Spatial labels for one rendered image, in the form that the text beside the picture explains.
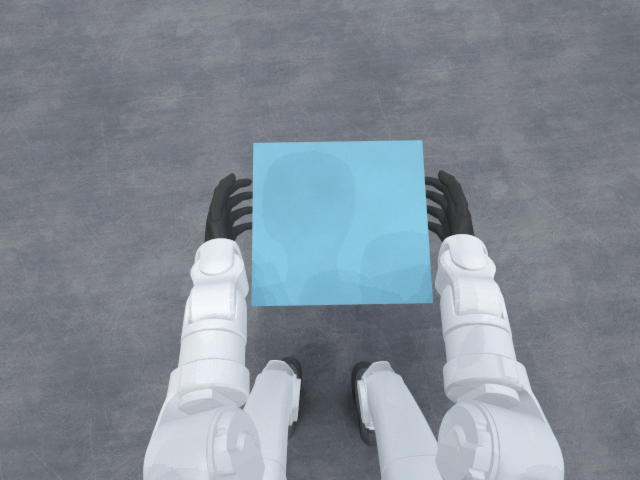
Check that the robot left upper arm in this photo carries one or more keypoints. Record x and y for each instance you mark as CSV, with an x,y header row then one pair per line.
x,y
217,444

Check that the robot thigh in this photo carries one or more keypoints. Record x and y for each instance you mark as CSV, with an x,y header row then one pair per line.
x,y
406,445
273,405

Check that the robot right forearm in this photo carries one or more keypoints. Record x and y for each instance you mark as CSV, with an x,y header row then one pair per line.
x,y
481,361

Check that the carton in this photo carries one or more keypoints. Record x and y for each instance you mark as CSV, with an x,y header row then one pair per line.
x,y
340,223

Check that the robot left hand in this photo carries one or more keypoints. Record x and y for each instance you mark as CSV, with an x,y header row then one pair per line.
x,y
220,219

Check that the robot left forearm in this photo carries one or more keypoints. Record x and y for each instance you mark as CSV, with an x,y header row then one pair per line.
x,y
211,371

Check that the robot left thigh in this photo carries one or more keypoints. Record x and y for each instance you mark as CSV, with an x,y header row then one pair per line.
x,y
273,405

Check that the robot right hand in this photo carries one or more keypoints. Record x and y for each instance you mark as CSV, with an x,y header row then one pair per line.
x,y
455,216

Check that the robot right thigh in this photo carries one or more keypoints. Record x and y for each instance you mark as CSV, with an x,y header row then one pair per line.
x,y
406,445

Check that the robot right upper arm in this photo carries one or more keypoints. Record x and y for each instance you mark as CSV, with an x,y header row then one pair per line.
x,y
480,441

